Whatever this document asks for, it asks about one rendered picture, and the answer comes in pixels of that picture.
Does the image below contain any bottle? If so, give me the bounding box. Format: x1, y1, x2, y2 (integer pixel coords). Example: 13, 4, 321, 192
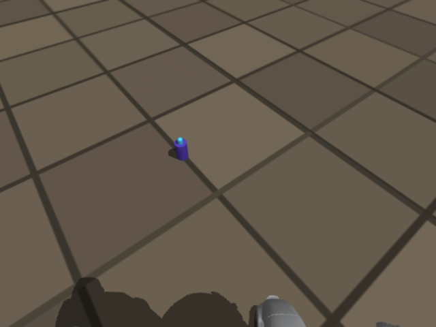
174, 137, 188, 161

